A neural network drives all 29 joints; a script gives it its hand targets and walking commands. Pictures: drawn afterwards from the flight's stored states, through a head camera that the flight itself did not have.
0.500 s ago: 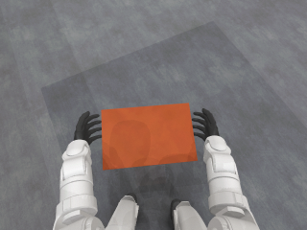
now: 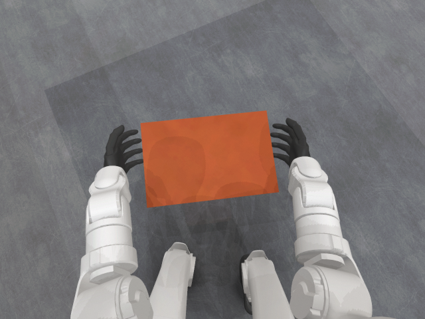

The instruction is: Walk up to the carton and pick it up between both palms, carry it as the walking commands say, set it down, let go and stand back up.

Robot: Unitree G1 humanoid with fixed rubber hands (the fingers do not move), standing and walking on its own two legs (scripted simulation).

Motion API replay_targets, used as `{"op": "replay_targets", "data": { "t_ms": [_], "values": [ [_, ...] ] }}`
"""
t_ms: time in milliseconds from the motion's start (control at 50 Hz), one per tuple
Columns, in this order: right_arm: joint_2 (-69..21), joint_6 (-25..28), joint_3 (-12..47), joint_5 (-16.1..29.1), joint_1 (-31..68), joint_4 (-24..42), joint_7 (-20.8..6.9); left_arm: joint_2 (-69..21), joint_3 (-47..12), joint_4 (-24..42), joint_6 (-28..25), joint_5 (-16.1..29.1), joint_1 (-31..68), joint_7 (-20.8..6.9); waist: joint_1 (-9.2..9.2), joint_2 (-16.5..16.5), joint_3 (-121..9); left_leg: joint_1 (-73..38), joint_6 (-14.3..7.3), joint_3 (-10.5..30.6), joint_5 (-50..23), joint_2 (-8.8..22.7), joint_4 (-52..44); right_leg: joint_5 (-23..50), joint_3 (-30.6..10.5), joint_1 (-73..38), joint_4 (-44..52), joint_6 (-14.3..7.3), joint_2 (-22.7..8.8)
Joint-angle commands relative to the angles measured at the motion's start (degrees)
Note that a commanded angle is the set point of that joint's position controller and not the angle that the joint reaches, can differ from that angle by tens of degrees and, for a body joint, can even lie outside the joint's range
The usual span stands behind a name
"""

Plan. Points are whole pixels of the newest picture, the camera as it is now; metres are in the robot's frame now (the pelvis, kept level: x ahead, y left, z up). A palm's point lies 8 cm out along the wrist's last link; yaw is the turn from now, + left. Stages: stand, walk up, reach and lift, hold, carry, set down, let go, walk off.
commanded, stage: set down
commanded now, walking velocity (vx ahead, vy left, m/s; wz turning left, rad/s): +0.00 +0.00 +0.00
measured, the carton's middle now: (208, 162) +0.41 +0.05 -0.16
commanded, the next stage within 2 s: none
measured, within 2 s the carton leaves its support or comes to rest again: neither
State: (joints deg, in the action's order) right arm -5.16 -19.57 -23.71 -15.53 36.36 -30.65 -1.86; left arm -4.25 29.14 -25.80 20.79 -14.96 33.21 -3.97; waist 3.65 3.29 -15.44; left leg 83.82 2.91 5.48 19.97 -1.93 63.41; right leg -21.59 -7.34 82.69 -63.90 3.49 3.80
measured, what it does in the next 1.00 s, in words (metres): lowers itself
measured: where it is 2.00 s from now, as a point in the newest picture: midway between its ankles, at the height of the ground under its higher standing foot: (213, 290)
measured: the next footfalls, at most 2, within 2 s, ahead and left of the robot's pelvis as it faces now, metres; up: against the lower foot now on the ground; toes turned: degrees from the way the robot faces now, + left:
none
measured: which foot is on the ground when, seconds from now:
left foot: down 0.00-1.00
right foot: down 0.00-1.00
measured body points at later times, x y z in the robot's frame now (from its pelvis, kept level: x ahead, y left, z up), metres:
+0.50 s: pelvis -0.02 -0.01 -0.08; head +0.22 +0.00 +0.31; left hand +0.39 +0.23 -0.17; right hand +0.44 -0.12 -0.17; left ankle +0.06 +0.14 -0.62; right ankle +0.05 -0.14 -0.62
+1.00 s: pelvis -0.04 -0.01 -0.15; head +0.24 +0.02 +0.19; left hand +0.41 +0.24 -0.27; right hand +0.47 -0.10 -0.26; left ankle +0.06 +0.14 -0.62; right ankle +0.05 -0.14 -0.62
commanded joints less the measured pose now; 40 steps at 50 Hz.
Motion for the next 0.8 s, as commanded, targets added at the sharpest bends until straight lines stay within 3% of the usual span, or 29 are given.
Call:
{"op": "replay_targets", "data": {
  "t_ms": [0,280,440,780],
  "values": [
    [-50.1,2.6,33.0,10.0,30.2,-3.0,-14.9,-48.4,-37.1,-4.8,-1.5,10.5,32.1,-15.9,2.3,-1.9,-44.7,-28.2,-0.6,-7.3,-21.0,-4.8,-0.9,13.3,9.2,-13.9,0.4,-2.9,5.8],
    [-49.1,4.5,35.3,12.6,37.1,-3.9,-9.8,-42.5,-35.5,-7.5,-4.0,12.9,38.4,-14.6,4.06,0.4,-49.7,-12.9,-0.5,-9.4,-15.0,-5.3,8.6,11.4,9.0,-10.0,-7.7,-1.3,6.4],
    [-47.3,4.7,32.9,12.5,42.6,-6.5,-7.5,-39.4,-32.1,-10.1,-4.1,13.1,43.1,-14.1,4.42,1.3,-49.0,-6.1,-0.7,-10.2,-10.7,-5.3,13.0,7.2,9.6,-5.5,-11.6,-0.8,6.6],
    [-43.7,4.9,29.0,13.6,53.4,-10.3,-6.9,-36.9,-30.8,-9.6,-4.1,13.7,54.5,-11.7,5.03,-0.5,-53.7,-3.1,0.0,-10.6,-10.7,-4.9,21.2,3.7,12.1,6.5,-21.4,-1.1,7.3]
  ]
}}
